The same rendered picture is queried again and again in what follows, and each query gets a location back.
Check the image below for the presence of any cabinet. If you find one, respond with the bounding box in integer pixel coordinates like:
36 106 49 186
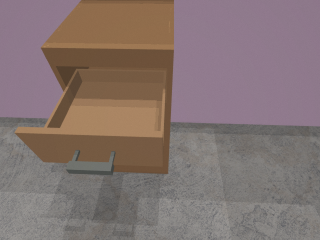
41 0 174 174

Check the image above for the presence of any drawer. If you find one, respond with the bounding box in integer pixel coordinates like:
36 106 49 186
14 69 167 167

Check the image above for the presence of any handle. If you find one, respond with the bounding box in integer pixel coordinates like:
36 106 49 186
66 150 116 175

